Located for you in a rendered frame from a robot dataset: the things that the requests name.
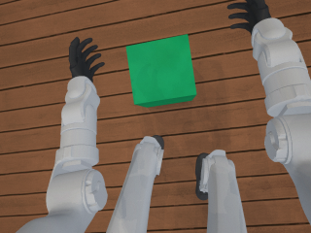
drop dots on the carton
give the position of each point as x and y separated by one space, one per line
161 72

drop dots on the robot left forearm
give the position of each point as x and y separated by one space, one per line
78 131

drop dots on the robot left thigh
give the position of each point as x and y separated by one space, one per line
131 213

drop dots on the robot right forearm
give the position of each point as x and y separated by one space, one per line
282 69

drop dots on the left robot hand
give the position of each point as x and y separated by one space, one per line
79 66

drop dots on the robot right foot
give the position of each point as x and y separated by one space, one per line
202 195

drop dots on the right robot hand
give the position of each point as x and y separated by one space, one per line
257 11

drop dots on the robot right upper arm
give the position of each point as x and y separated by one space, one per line
288 141

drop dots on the robot left upper arm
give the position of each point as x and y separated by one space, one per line
73 199

